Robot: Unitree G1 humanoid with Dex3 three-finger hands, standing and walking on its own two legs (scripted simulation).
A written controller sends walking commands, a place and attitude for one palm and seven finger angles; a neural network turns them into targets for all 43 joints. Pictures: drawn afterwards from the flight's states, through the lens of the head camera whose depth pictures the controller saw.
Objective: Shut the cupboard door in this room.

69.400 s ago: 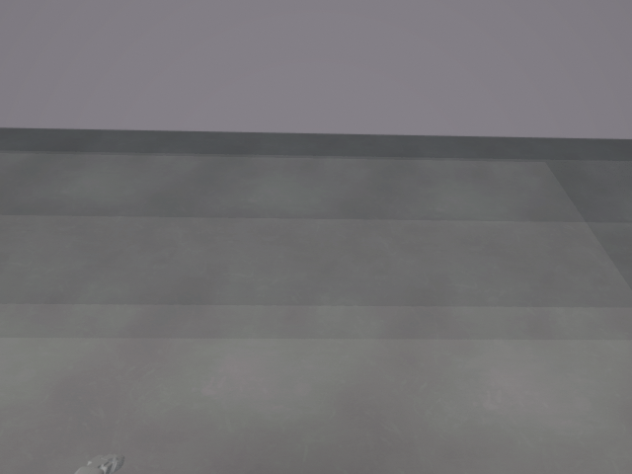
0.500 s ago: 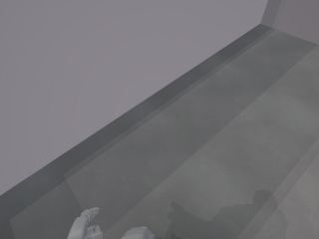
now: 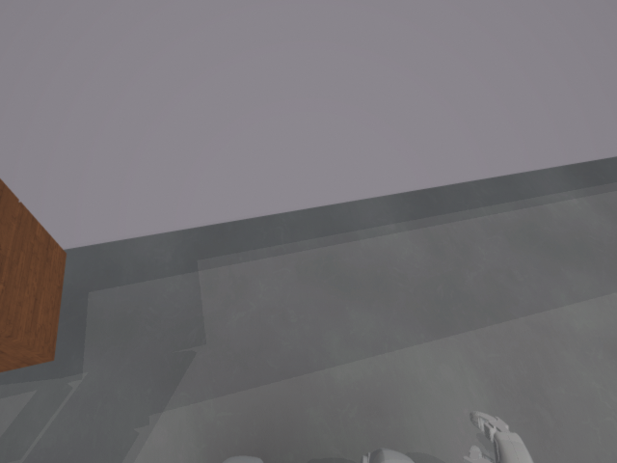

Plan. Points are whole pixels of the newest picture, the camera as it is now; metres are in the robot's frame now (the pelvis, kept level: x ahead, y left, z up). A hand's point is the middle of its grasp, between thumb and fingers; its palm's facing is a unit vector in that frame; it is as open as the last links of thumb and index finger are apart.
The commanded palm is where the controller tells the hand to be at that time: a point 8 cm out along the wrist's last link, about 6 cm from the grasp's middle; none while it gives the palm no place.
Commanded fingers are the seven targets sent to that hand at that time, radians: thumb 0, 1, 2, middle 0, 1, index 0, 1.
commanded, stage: turn to face it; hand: left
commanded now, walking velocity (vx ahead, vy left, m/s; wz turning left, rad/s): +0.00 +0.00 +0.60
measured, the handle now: out of the picture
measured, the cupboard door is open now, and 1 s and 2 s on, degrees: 54 54 54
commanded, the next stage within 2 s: take the last steps up to it in 1.90 s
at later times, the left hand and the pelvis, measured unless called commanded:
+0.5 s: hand out of the picture +0.12 +0.18 -0.13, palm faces +0.26 -0.92 -0.28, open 7.4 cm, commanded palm none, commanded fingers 0.00 0.90 0.90 -0.20 -0.30 -0.20 -0.30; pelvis +0.02 -0.04 +0.00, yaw +18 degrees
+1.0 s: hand out of the picture -0.10 +0.21 -0.17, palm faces +0.62 -0.73 -0.29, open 7.4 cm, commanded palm none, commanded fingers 0.00 0.90 0.90 -0.20 -0.30 -0.20 -0.30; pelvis +0.01 +0.00 +0.00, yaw +36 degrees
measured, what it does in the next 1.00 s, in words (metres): steps on the spot, turning left: right foot, then left foot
